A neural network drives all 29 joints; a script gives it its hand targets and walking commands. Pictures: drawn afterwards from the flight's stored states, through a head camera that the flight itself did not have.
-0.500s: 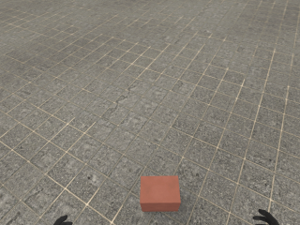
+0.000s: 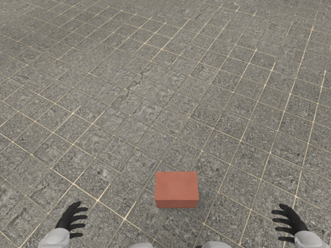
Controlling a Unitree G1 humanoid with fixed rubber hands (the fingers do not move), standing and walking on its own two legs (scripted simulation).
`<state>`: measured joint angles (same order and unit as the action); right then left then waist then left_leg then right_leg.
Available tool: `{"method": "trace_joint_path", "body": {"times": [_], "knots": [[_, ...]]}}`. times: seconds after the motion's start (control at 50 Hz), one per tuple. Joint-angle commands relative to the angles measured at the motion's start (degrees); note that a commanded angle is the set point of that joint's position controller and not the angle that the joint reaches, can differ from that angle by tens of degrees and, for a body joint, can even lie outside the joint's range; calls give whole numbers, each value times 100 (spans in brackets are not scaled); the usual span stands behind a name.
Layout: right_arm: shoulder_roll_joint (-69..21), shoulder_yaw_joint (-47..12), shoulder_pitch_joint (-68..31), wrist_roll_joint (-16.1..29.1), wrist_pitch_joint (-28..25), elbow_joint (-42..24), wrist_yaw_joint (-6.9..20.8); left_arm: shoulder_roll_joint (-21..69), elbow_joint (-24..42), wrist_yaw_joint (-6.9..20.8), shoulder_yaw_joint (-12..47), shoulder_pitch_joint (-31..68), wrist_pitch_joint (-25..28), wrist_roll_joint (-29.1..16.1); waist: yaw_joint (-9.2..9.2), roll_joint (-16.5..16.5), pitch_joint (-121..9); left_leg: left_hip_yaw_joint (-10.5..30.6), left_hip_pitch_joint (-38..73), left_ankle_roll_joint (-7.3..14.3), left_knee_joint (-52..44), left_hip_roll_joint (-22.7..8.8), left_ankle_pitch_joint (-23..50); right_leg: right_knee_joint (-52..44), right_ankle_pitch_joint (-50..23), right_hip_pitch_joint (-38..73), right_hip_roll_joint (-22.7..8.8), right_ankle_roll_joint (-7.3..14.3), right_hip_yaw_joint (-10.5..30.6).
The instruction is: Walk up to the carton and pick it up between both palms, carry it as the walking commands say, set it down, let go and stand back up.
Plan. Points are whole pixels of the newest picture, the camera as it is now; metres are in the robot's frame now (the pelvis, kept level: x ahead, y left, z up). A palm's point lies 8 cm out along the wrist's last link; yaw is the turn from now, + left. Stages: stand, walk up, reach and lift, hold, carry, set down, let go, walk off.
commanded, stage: reach and lift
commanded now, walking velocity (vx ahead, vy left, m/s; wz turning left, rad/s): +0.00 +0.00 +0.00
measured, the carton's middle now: (176, 190) +0.41 +0.00 -0.67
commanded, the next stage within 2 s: none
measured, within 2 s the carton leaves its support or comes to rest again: neither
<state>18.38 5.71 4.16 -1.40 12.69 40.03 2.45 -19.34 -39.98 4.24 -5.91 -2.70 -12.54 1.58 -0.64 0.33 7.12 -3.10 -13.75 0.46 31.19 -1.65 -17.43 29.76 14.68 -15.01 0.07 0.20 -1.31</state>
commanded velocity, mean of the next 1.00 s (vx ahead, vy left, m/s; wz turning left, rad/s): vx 0.00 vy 0.00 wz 0.00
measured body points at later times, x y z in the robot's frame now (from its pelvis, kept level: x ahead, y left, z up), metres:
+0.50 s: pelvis -0.05 +0.00 -0.06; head +0.13 +0.00 +0.35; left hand +0.27 +0.26 -0.16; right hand +0.26 -0.26 -0.16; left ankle -0.01 +0.11 -0.73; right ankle +0.01 -0.12 -0.73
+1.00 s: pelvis -0.08 +0.00 -0.10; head +0.20 +0.00 +0.25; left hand +0.41 +0.22 -0.21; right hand +0.39 -0.22 -0.22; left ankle -0.01 +0.12 -0.73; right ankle +0.01 -0.12 -0.73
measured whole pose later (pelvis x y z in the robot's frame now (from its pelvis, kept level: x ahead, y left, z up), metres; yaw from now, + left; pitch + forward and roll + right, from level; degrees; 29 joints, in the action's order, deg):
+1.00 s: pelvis -0.08 +0.00 -0.10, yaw +1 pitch +34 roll +0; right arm 17.7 13.4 -53.8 4.2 13.4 46.3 -1.1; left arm -18.1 -47.5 -0.6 -11.1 56.5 -14.1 -4.0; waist 1.1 0.9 4.4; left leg -1.5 -77.4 1.1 63.1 0.3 -19.8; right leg 61.9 17.5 -78.6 -0.9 -0.6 0.3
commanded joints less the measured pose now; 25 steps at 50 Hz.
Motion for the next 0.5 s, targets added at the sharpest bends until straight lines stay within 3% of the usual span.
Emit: {"method": "trace_joint_path", "body": {"times": [0.0, 0.04, 0.06, 0.08, 0.1, 0.12, 0.14, 0.18, 0.2, 0.22, 0.24, 0.26, 0.28, 0.3, 0.32, 0.34, 0.36, 0.38, 0.4, 0.42, 0.44, 0.46, 0.48], "knots": [[950, 426, -2, -67, 555, -1005, 81, -775, 902, 27, -394, -144, -581, 201, -17, 205, -1173, 219, -176, -92, -181, 176, 945, 26, -841, 106, 324, -22, 1], [980, 681, -38, -242, 505, -1132, 34, -658, 1121, 4, -451, -80, -529, 399, 140, 171, -1482, 267, -257, -185, 244, 238, 1472, 315, -1425, -11, 317, -77, -23], [747, 511, -65, -191, 403, -1181, 62, -535, 1143, -31, -375, -217, -441, 374, 84, 77, -1463, 332, -290, -134, 310, 235, 1813, 472, -1698, -212, 344, -99, -32], [732, 502, 70, -157, 444, -1029, 64, -570, 1354, -1, -512, -114, -436, 405, 66, 220, -1735, 298, -220, -199, 443, 270, 1782, 499, -1675, -187, 280, -68, 128], [624, 407, 86, -91, 346, -1103, 54, -405, 1441, -22, -431, -83, -330, 428, 171, 324, -1649, 280, -372, -210, 553, 250, 1991, 603, -1823, -463, 311, -92, 72], [671, 501, -142, -82, 254, -1224, 93, -359, 1631, -53, -334, 133, -250, 296, 246, 203, -1703, 339, -544, -209, 631, 198, 1888, 793, -1713, -655, 350, -99, 20], [861, 528, -537, -137, 180, -1431, 107, -329, 1781, -66, -352, 422, -184, 217, 267, 255, -2073, 517, -414, -242, 880, 130, 2258, 1065, -1781, -1061, 341, -65, 91], [885, 622, -1274, -71, 128, -1533, 54, -420, 2041, -163, -440, 1231, -130, 179, 224, 73, -2169, 384, -994, -261, 991, 237, 1597, 1204, -1417, -1091, 321, -124, 44], [922, 545, -1530, 42, 131, -1632, 50, -407, 1793, -150, -362, 1313, -135, 100, 239, 121, -2057, 368, -1149, -263, 1147, 180, 1428, 1418, -1203, -1356, 260, -138, 75], [794, 517, -1900, 137, 138, -1875, 35, -697, 1940, -159, -565, 1779, -171, 134, 176, -61, -2381, 287, -1151, -223, 1296, 186, 1257, 1423, -1192, -1333, 209, -163, 66], [900, 566, -2256, 105, 138, -1781, 5, -635, 1779, -188, -397, 1918, -205, 35, 121, 179, -2461, 311, -1450, -252, 1387, 251, 1156, 1651, -1075, -1463, 168, -139, 9], [933, 641, -2284, 136, 214, -1774, -34, -674, 2040, -174, -475, 2284, -241, 40, 265, -86, -2871, 261, -1471, -247, 1502, 236, 1165, 1704, -1200, -1308, 239, -174, 71], [935, 660, -2283, 190, 245, -1816, -65, -707, 1897, -226, -580, 2088, -297, 76, 87, -25, -2976, 206, -1457, -269, 1578, 304, 1265, 1724, -1290, -1116, 221, -138, 54], [842, 672, -2426, 243, 330, -1787, -159, -831, 1874, -196, -645, 2408, -308, 41, 75, 32, -3096, 203, -1850, -255, 1623, 273, 1040, 1787, -1180, -1103, 228, -119, 128], [896, 565, -2311, 299, 414, -1814, -155, -789, 1744, -215, -633, 2163, -382, 91, -27, -164, -3436, 114, -1672, -218, 1663, 330, 1290, 1832, -1559, -775, 258, -204, 100], [848, 529, -2519, 317, 458, -1916, -208, -820, 1693, -164, -630, 2321, -479, 7, 24, -387, -3748, 133, -1738, -206, 1741, 286, 1121, 1834, -1452, -698, 202, -179, 204], [849, 436, -2331, 373, 555, -1691, -167, -755, 1644, -171, -723, 2264, -517, 68, -80, -125, -3903, 127, -1801, -226, 1688, 333, 1341, 1910, -1628, -688, 230, -216, 130], [801, 509, -2364, 300, 526, -1530, -218, -768, 1379, -234, -705, 2284, -567, 102, -18, 29, -3783, 105, -1798, -256, 1788, 342, 1367, 1889, -1566, -1018, 210, -170, 131], [940, 618, -2951, 224, 514, -1760, -275, -708, 1297, -249, -641, 2583, -557, 8, -3, -83, -3815, 193, -1975, -213, 1781, 363, 1203, 1924, -1417, -1101, 242, -225, 151], [835, 564, -3006, 287, 589, -1486, -275, -718, 1345, -242, -569, 2835, -614, 2, 32, -65, -3740, 206, -1995, -227, 1856, 348, 993, 1922, -1182, -1216, 192, -196, 213], [862, 553, -3222, 355, 605, -1526, -285, -697, 1352, -252, -429, 3063, -591, -39, 160, -22, -3785, 233, -2180, -241, 1938, 339, 1042, 2096, -1281, -1489, 230, -214, 174], [843, 543, -3518, 315, 573, -1506, -226, -502, 1271, -242, -478, 3279, -599, -78, 51, 61, -3796, 266, -2104, -271, 1928, 300, 1147, 2072, -1189, -1740, 210, -206, 204], [715, 488, -3576, 382, 584, -1301, -209, -501, 1217, -246, -511, 3454, -577, -46, 59, 104, -3535, 176, -2359, -251, 2003, 324, 804, 2116, -872, -1942, 158, -190, 206]]}}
